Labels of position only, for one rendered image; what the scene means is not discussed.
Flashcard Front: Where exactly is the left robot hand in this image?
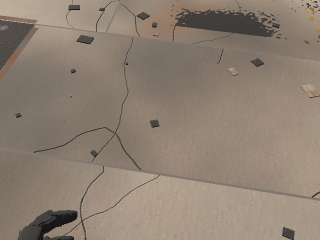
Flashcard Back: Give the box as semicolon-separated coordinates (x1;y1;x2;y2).
17;210;78;240

